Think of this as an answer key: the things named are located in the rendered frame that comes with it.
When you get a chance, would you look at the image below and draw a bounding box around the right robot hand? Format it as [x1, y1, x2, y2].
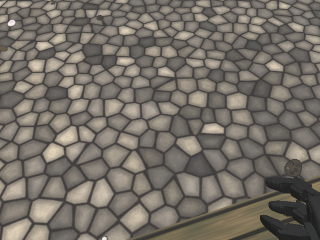
[260, 176, 320, 240]

